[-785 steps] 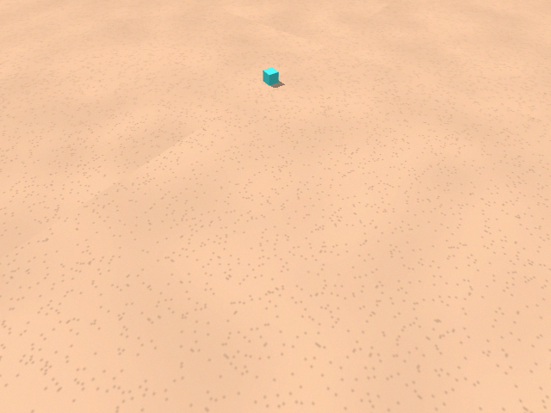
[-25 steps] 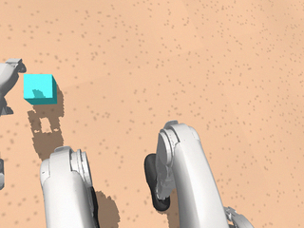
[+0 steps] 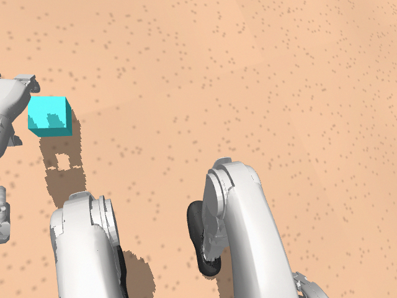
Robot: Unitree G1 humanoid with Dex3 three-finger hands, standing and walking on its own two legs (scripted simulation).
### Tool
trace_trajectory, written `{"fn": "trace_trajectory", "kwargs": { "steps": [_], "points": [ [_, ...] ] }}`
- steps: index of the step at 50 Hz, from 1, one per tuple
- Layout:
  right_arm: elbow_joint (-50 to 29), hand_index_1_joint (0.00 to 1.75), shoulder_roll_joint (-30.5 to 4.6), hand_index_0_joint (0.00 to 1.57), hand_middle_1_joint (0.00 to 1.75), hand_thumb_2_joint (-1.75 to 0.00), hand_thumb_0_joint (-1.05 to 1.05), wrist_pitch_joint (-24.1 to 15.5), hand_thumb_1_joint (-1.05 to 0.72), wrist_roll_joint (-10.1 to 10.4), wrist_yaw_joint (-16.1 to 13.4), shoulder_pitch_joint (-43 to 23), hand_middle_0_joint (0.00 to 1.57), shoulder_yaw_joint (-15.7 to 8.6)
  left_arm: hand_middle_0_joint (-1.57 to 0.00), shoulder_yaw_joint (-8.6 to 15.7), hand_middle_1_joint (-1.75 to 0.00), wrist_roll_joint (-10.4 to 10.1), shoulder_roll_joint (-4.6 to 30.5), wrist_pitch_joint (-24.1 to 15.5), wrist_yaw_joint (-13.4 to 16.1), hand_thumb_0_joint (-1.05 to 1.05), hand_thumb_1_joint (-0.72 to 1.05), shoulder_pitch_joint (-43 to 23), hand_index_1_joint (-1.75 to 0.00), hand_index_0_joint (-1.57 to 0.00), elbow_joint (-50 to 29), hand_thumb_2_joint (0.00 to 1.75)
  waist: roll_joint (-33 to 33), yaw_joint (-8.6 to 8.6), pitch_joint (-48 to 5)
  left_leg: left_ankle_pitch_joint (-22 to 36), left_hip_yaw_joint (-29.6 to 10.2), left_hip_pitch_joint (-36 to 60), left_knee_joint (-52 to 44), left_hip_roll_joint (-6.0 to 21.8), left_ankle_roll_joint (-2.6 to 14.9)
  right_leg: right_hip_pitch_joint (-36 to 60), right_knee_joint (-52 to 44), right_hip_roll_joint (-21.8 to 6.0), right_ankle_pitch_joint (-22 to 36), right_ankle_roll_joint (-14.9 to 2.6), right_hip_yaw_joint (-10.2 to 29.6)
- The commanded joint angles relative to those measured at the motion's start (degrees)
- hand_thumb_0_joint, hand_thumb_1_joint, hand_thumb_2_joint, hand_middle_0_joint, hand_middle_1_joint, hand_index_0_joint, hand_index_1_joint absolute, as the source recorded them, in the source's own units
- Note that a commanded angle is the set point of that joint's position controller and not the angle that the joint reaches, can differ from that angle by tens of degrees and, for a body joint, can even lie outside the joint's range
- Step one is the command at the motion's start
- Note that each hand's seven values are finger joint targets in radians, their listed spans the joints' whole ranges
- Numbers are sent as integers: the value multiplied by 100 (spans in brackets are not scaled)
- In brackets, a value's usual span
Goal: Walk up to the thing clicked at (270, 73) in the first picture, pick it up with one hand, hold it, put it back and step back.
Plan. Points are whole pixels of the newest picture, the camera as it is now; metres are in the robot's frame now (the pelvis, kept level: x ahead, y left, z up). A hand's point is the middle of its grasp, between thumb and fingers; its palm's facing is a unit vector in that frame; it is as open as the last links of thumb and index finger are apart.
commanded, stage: approach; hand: left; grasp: from above
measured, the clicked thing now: (51, 117) +0.53 +0.22 -0.30
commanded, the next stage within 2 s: rest palm in 0.64 s
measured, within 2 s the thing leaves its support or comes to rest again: neither
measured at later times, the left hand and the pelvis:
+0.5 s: hand (20, 115) +0.49 +0.24 -0.17, palm faces -0.52 -0.01 -0.85, open 12.7 cm; pelvis +0.00 -0.01 +0.00, yaw +0 degrees
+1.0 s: hand (29, 100) +0.52 +0.23 -0.17, palm faces -0.43 +0.03 -0.90, open 13.7 cm; pelvis +0.00 +0.00 +0.00, yaw -1 degrees
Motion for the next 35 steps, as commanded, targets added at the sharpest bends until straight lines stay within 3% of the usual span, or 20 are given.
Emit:
{"fn": "trace_trajectory", "kwargs": {
  "steps": [1, 4, 7, 8, 9, 10, 15, 17, 18, 19, 20, 21, 23, 25, 26, 27, 28, 31, 34, 35],
  "points": [
    [114, 30, -1544, 20, 30, -89, 0, -96, -90, -44, -134, 1350, 20, -463, -35, -158, -70, -104, 541, 26, 320, 0, -21, -2935, -70, -35, -782, 76, 1929, -583, -3614, 681, 230, 3031, -1613, -80, 39, 1602, -1152, 314, 539, -427, -610],
    [115, 30, -1552, 20, 30, -89, 0, -122, -89, -88, -125, 1420, 20, -389, -34, -139, -71, 23, 564, 183, 436, 0, -23, -3006, -71, -34, -573, 78, 2162, -601, -3720, 910, 252, 3105, -1636, -99, 19, 1695, -1090, 290, 740, -429, -609],
    [-2, 30, -1610, 20, 30, -89, 0, -117, -89, -87, -111, 1408, 20, -354, -34, 128, -70, 212, 1025, 444, 539, 0, -24, -2731, -71, -33, -215, 78, 2301, -417, -3860, 1152, 291, 3146, -1667, -108, -12, 1781, -1026, 268, 931, -462, -572],
    [-78, 30, -1617, 20, 30, -89, 0, -103, -89, -65, -99, 1408, 20, -353, -35, 190, -69, 218, 1079, 514, 557, 0, -23, -2713, -70, -34, -373, 78, 2494, -338, -4043, 1317, 303, 3255, -1752, -107, -37, 1866, -1004, 255, 1041, -475, -560],
    [-116, 30, -1591, 20, 30, -89, 0, -109, -89, -72, -69, 1336, 20, -315, -35, 115, -69, 247, 945, 622, 554, 0, -23, -2492, -70, -34, -48, 77, 2427, -377, -3871, 1322, 328, 3176, -1680, -97, -26, 1860, -983, 267, 1088, -486, -562],
    [-153, 30, -1601, 20, 30, -89, 0, -92, -89, -44, -57, 1367, 20, -309, -34, 197, -70, 238, 1004, 702, 557, 0, -24, -2483, -71, -33, -198, 78, 2392, -348, -3997, 1415, 347, 3132, -1710, -109, -12, 1985, -1002, 273, 1147, -484, -563],
    [-380, 30, -1604, 20, 30, -89, 0, -29, -89, 112, -28, 1287, 20, -292, -31, 382, -73, -116, 1196, 1051, 370, 0, -27, -1827, -73, -31, -217, 79, 1869, -140, -4102, 1434, 462, 2632, -1701, -138, 106, 2539, -1089, 293, 1162, -439, -475],
    [-410, 30, -1595, 20, 30, -89, 0, -38, -89, 146, -12, 1312, 20, -305, -30, 384, -75, -271, 1176, 1082, 163, 0, -29, -1579, -75, -29, -229, 81, 1570, -195, -3803, 1328, 516, 2326, -1623, -149, 173, 2702, -1167, 298, 1089, -401, -408],
    [-514, 30, -1647, 20, 30, -89, 0, -24, -90, 136, -32, 1224, 20, -351, -29, 697, -76, -343, 1552, 1062, 91, 0, -29, -1476, -76, -29, -354, 81, 1169, -213, -3694, 1106, 536, 2029, -1556, -150, 246, 2936, -1255, 317, 945, -359, -367],
    [-587, 30, -1666, 20, 30, -89, 0, -13, -90, 141, -47, 1217, 20, -348, -29, 688, -76, -386, 1554, 1023, -43, 0, -31, -1472, -77, -28, -435, 82, 979, -248, -3490, 938, 584, 1738, -1507, -176, 278, 3005, -1350, 292, 769, -354, -303],
    [-520, 30, -1699, 20, 30, -89, 0, 25, -90, 102, -73, 1324, 20, -380, -28, 886, -77, -485, 1690, 941, -136, 0, -31, -1434, -78, -28, -496, 82, 866, -282, -3452, 944, 601, 1662, -1438, -173, 280, 3122, -1409, 273, 774, -337, -276],
    [-489, 30, -1736, 20, 30, -89, 0, 53, -90, 81, -101, 1340, 20, -385, -29, 921, -77, -495, 1688, 824, -220, 0, -31, -1528, -77, -29, -496, 82, 800, -346, -3367, 874, 576, 1498, -1389, -173, 256, 3076, -1404, 267, 642, -370, -288],
    [-489, 30, -1658, 20, 30, -89, 0, 55, -90, 3, -125, 1385, 20, -385, -25, 718, -84, -572, 1382, 484, -437, 0, -31, -1975, -82, -27, -942, 81, 890, -512, -3404, 862, 546, 1649, -1287, -174, 209, 3035, -1450, 278, 581, -382, -287],
    [-396, 30, -1614, 20, 30, -89, 0, 28, -90, -10, -144, 1388, 20, -359, -23, 178, -87, -632, 765, 148, -525, 0, -32, -2352, -85, -26, -1155, 81, 1024, -598, -3588, 780, 466, 1811, -1199, -164, 142, 2773, -1475, 301, 428, -412, -357],
    [-341, 30, -1658, 20, 30, -89, 0, 7, -90, -56, -154, 1421, 20, -389, -22, 254, -89, -628, 1001, -19, -509, 0, -33, -2387, -87, -24, -1244, 82, 1104, -613, -3544, 655, 445, 1903, -1139, -151, 127, 2688, -1479, 317, 249, -401, -369],
    [-188, 30, -1692, 20, 30, -89, 0, 5, -90, -72, -168, 1533, 20, -409, -20, 66, -89, -615, 822, -147, -482, 0, -34, -2284, -86, -23, -1078, 82, 1163, -565, -3466, 582, 434, 1977, -1131, -147, 82, 2540, -1490, 323, 94, -419, -412],
    [-189, 30, -1692, 20, 30, -89, 0, -10, -90, -106, -160, 1537, 20, -408, -20, 41, -90, -604, 824, -259, -439, 0, -35, -2317, -87, -22, -1085, 83, 1177, -585, -3433, 529, 412, 2137, -1141, -142, 55, 2451, -1494, 330, 8, -410, -450],
    [-128, 30, -1716, 20, 30, -89, 0, 16, -90, -163, -160, 1464, 20, -477, -20, 50, -85, -347, 1012, -479, -97, 0, -36, -2523, -84, -22, -1534, 84, 1967, -386, -3933, 672, 356, 2873, -1298, -121, -59, 2259, -1300, 325, 216, -436, -572],
    [-107, 30, -1686, 20, 30, -89, 0, 25, -90, -190, -133, 1283, 20, -550, -19, 126, -84, -54, 1046, -349, 311, 0, -39, -2477, -83, -19, -1687, 87, 2533, -247, -4248, 952, 254, 3575, -1507, -91, -146, 1878, -994, 320, 568, -490, -654],
    [-125, 30, -1704, 20, 30, -89, 0, 33, -89, -159, -133, 1240, 20, -625, -19, 272, -82, -8, 1228, -288, 454, 0, -39, -2715, -82, -19, -1977, 87, 2811, -188, -4569, 1059, 229, 3805, -1649, -75, -158, 1825, -913, 320, 699, -494, -652]
  ]
}}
